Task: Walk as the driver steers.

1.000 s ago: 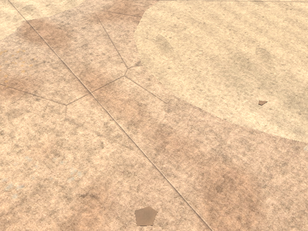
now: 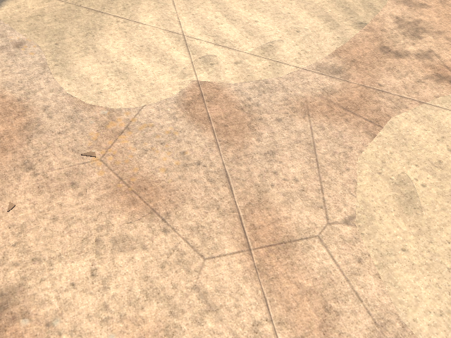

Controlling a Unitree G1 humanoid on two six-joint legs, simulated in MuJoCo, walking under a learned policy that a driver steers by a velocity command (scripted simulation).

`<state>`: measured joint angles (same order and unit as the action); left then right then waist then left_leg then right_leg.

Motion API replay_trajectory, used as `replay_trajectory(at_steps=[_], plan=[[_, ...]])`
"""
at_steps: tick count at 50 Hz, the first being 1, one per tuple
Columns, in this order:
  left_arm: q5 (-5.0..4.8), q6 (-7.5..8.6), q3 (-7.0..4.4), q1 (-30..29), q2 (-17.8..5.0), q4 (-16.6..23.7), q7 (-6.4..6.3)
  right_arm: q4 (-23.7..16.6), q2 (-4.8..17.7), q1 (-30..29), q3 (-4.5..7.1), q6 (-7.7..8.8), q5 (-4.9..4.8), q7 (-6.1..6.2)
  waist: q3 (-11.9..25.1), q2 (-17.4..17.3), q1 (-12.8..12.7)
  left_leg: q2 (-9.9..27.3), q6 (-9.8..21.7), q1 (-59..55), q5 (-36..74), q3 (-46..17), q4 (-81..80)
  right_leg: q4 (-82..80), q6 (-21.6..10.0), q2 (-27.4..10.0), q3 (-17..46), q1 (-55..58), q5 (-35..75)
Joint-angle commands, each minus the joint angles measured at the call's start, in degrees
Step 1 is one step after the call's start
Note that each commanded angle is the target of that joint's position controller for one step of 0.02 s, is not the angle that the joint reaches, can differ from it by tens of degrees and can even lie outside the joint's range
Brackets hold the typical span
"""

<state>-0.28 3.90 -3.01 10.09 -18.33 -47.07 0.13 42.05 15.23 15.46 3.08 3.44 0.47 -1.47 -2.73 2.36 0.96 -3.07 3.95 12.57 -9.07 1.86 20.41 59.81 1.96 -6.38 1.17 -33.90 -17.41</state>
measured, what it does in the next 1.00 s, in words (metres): walks ahead, turning right: right foot, then left foot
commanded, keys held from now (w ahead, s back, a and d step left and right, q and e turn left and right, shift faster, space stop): no key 0.18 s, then e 0.82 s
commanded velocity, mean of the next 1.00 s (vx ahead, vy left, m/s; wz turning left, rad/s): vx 0.07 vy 0.00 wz -0.34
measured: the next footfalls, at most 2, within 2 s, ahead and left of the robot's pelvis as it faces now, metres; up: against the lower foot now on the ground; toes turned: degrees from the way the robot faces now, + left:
right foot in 0.22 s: +0.25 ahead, -0.14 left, +0.00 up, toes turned -1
left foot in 0.58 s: +0.21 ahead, +0.10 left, +0.00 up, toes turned -13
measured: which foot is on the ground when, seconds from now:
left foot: down 0.00-0.24, up 0.26-0.56, down 0.58-1.00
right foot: up 0.00-0.20, down 0.22-0.58, up 0.60-1.00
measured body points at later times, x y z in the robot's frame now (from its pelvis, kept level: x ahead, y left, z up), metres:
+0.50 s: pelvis +0.12 -0.02 -0.01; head +0.17 -0.03 +0.44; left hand +0.28 +0.25 -0.12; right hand +0.23 -0.31 -0.13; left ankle +0.14 +0.12 -0.72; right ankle +0.21 -0.14 -0.75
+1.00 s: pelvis +0.13 -0.02 -0.01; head +0.16 -0.04 +0.44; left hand +0.40 +0.16 -0.10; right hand +0.12 -0.33 -0.12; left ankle +0.17 +0.11 -0.75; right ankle +0.09 -0.13 -0.74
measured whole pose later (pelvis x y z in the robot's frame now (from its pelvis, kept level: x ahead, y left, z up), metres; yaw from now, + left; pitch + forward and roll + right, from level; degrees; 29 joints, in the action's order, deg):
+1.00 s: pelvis +0.13 -0.02 -0.01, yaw -25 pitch +1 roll +0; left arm -1.3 -4.2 -4.4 6.9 -16.9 -39.5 1.0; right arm 45.7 17.0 9.0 4.3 -0.7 -0.9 1.9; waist -3.2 -0.4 1.5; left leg 6.3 -1.6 12.2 -16.4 9.6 28.3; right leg 34.8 1.9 -1.3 -2.6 -18.2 -16.3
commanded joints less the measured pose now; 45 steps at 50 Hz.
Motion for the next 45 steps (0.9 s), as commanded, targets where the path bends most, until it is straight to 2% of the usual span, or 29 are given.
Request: replay_trajectory(at_steps=[1,3,6,8,10,11,12,13,14,15,16,17,19,22,25,28,29,30,31,32,33,34,35,37,40,43,45], plan=[[0.86,-0.56,-0.05,4.33,-1.31,1.47,-0.36,-3.21,7.98,-5.16,1.91,1.33,0.04,0.95,4.78,-6.69,-3.47,13.12,9.66,1.09,37.14,-4.59,-7.01,-9.06,1.23,-0.22,0.00,4.74,8.65],[0.81,-0.25,0.44,0.23,-0.66,2.15,0.14,-1.90,8.42,-3.63,1.92,0.81,0.13,1.45,5.22,-6.86,-1.42,11.80,8.27,0.25,35.12,-2.66,-6.65,-17.89,0.74,1.27,-0.72,7.25,16.68],[0.55,-0.06,0.21,-2.89,-1.96,2.87,0.84,0.56,9.06,-1.43,1.86,0.06,-0.12,1.70,5.96,-7.01,-0.07,13.46,7.64,-3.40,31.08,-4.29,-5.13,-24.36,-0.09,2.77,0.14,9.47,20.47],[0.96,0.08,-0.22,-3.66,-3.25,3.26,1.16,1.79,9.05,-1.79,1.80,-0.43,-0.52,1.79,5.67,-7.22,-0.41,14.51,6.84,-5.49,28.89,-5.94,-1.88,-27.19,-1.55,3.31,0.55,10.01,17.52],[1.47,0.24,-0.84,0.07,-4.20,1.77,1.25,2.67,8.02,-2.92,1.48,-0.91,-0.97,2.06,6.87,-6.05,-2.93,12.67,4.25,-6.01,23.71,-5.47,4.05,-33.59,-3.55,4.46,-0.44,16.04,21.95],[1.61,0.23,-1.59,1.18,-7.20,1.51,0.85,3.31,7.04,0.05,1.25,-0.75,-0.07,2.24,8.44,-2.48,-2.11,9.04,1.24,-4.87,18.79,-3.25,8.99,-34.40,-5.13,1.55,2.51,21.71,40.77],[1.86,-0.09,-2.15,0.36,-10.73,2.39,0.51,3.72,5.76,6.45,0.90,-0.25,1.28,2.35,12.50,4.54,1.79,4.13,-2.24,2.28,3.88,-0.80,17.00,-30.69,-10.49,-5.16,10.06,32.01,56.10],[1.51,-1.15,-1.70,2.14,-7.83,2.11,0.26,4.23,4.63,6.93,0.33,-0.64,1.24,2.88,15.98,10.35,-0.46,0.70,-5.34,8.28,-14.87,-0.55,26.70,-32.62,-18.19,-10.83,18.72,36.26,54.45],[0.87,-1.62,-0.98,3.49,-5.42,1.97,0.45,2.85,6.49,2.49,0.67,-1.63,0.30,3.08,15.89,10.84,-2.67,0.20,-6.49,13.09,-29.82,-3.45,35.14,-36.12,-20.88,-12.32,24.19,36.03,45.94],[0.50,-1.71,-1.15,2.55,-6.34,2.02,0.74,2.18,7.66,0.84,1.17,-2.71,-0.66,3.34,14.63,7.99,-2.45,1.22,-6.45,16.54,-30.65,-5.71,40.38,-38.29,-20.26,-11.88,25.97,34.44,33.71],[0.25,-1.80,-1.74,0.71,-7.71,2.92,0.73,2.01,8.19,-0.88,1.58,-3.75,-0.97,3.80,12.17,5.25,-2.37,1.81,-6.52,18.95,-28.32,-6.16,43.08,-39.99,-18.97,-10.92,25.77,31.44,25.05],[0.09,-1.99,-2.17,-1.80,-8.62,3.75,0.42,1.86,8.49,-1.78,1.95,-4.55,-0.87,4.20,9.77,3.64,-1.75,2.72,-6.57,19.21,-25.14,-6.67,42.50,-41.77,-17.50,-9.87,24.36,27.04,19.00],[0.32,-3.03,-2.32,-5.00,-7.62,4.77,-0.45,1.84,7.12,-2.31,1.90,-5.04,-0.75,4.82,8.03,4.93,-0.44,3.05,-6.75,15.67,-20.42,-6.23,35.68,-44.16,-14.62,-6.18,21.14,20.64,9.62],[0.39,-4.10,-2.90,-5.16,-7.38,5.19,-1.54,2.69,5.34,-1.99,1.59,-4.34,-0.82,4.88,9.39,7.11,-0.60,1.31,-7.06,9.55,-15.55,-4.91,26.65,-44.80,-13.62,-3.17,18.51,17.53,7.09],[-0.19,-4.73,-3.51,-4.81,-8.06,5.44,-2.00,2.88,5.51,-2.32,1.62,-3.81,-0.84,4.23,10.05,7.36,-1.03,0.51,-6.75,5.32,-10.76,-4.96,18.80,-44.92,-13.28,-2.97,20.34,16.53,4.52],[-0.97,-5.69,-3.52,-5.93,-7.67,6.17,-2.52,4.13,6.18,1.05,2.09,-3.25,-0.74,3.35,8.83,6.53,1.39,0.37,-4.42,-2.84,-3.55,-3.48,6.25,-43.02,-10.13,-0.43,20.77,11.81,-1.12],[-1.02,-5.85,-3.10,-4.80,-6.21,6.22,-2.61,4.17,8.68,2.74,2.83,-3.20,-0.24,3.49,8.28,3.28,1.81,5.58,-2.18,-7.50,-4.60,-7.05,1.30,-38.69,-7.27,2.20,18.61,6.91,-5.65],[-0.84,-5.66,-2.33,-5.24,-2.71,7.74,-2.33,3.64,14.19,2.71,4.16,-3.54,1.26,3.90,6.44,-10.97,0.75,18.68,3.99,-8.79,-10.26,-21.98,-5.34,-24.23,-3.82,9.70,9.24,-2.69,-11.81],[-0.46,-4.92,-3.13,-4.59,-4.88,8.44,-2.14,1.85,14.58,-2.14,4.14,-3.33,3.29,3.66,4.83,-18.53,-0.31,26.73,10.30,-0.54,-4.99,-31.50,-8.65,-10.54,-1.86,11.58,5.48,-3.41,-15.78],[-0.42,-4.85,-4.39,-2.02,-8.22,6.78,-1.99,-0.26,10.81,-6.87,2.95,-2.72,3.24,4.05,4.57,-13.50,-2.14,24.54,10.29,0.71,-1.04,-27.03,-7.63,-1.95,-1.19,9.83,7.95,-1.36,-12.84],[-0.61,-5.34,-4.88,0.95,-8.44,4.98,-2.00,-0.89,8.73,-10.20,2.43,-2.31,1.95,4.29,4.11,-10.72,-3.85,20.76,7.31,0.10,1.64,-20.55,-5.95,1.60,-0.53,9.95,7.32,-1.56,-9.28],[-0.33,-6.01,-4.85,2.75,-7.43,3.71,-2.40,-1.37,7.94,-11.43,2.16,-2.11,0.79,4.41,4.22,-9.54,-3.99,18.45,5.40,-2.24,3.17,-16.56,-4.62,4.79,0.47,9.54,6.63,-2.76,-6.42],[-0.19,-6.46,-4.64,2.87,-6.43,3.69,-2.44,-1.24,7.45,-11.04,1.85,-2.08,0.19,4.50,3.56,-9.46,-3.22,18.15,5.45,-3.22,7.98,-13.96,-3.74,7.65,1.57,9.07,6.27,-3.97,-5.01],[-0.76,-6.64,-4.06,0.37,-4.82,5.48,-2.09,-0.42,7.39,-8.41,1.67,-2.49,0.29,4.88,3.25,-9.68,-1.60,17.03,6.34,-5.32,13.16,-9.39,-3.20,6.71,3.23,8.17,3.73,-4.61,-2.97],[-1.10,-6.53,-3.01,-4.27,-3.13,8.68,-1.41,0.81,9.15,-4.31,2.29,-3.30,0.41,5.44,4.15,-11.22,1.61,18.69,7.82,-12.03,16.14,-7.94,-2.63,-1.96,4.95,5.95,1.69,-5.11,-2.58],[-0.96,-6.64,-2.23,-5.38,-2.34,10.58,-0.33,0.69,11.61,-4.84,3.24,-3.75,0.15,4.99,5.09,-12.10,2.24,20.18,8.27,-11.23,18.43,-5.30,-2.03,-10.11,4.31,4.39,-1.14,1.52,-4.52],[-0.98,-6.94,-2.40,-4.95,-3.17,11.12,0.18,0.59,12.62,-5.60,3.72,-3.85,-0.15,4.31,5.42,-12.60,2.01,20.75,8.20,-9.47,20.66,-3.60,-1.30,-14.62,3.11,4.85,-3.57,6.53,-4.65]])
